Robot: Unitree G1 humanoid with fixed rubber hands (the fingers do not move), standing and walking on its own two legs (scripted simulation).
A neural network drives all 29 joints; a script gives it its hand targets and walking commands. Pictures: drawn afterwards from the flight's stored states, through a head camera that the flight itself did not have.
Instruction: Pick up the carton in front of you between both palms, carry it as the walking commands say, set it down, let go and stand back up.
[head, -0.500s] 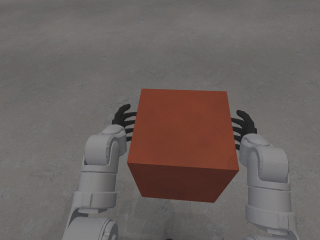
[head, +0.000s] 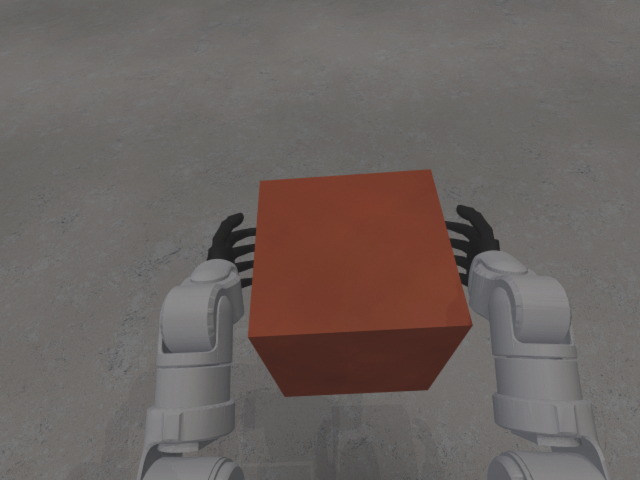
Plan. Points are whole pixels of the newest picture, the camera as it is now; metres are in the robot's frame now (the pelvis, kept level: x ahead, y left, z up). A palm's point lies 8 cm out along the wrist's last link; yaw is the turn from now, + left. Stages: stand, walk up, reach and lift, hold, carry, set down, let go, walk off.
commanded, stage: carry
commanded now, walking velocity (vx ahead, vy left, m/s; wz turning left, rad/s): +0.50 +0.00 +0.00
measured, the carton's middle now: (350, 294) +0.37 -0.01 +0.02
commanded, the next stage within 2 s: none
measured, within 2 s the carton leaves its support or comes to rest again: neither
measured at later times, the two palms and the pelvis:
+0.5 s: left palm (219, 163) +0.58 +0.18 +0.09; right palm (410, 155) +0.57 -0.12 +0.10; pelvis +0.31 +0.04 +0.01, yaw -2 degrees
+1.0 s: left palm (238, 90) +0.76 +0.17 +0.11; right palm (401, 87) +0.75 -0.13 +0.11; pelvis +0.49 +0.02 +0.01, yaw +0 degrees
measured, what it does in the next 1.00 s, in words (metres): walks ahead: left foot, then right foot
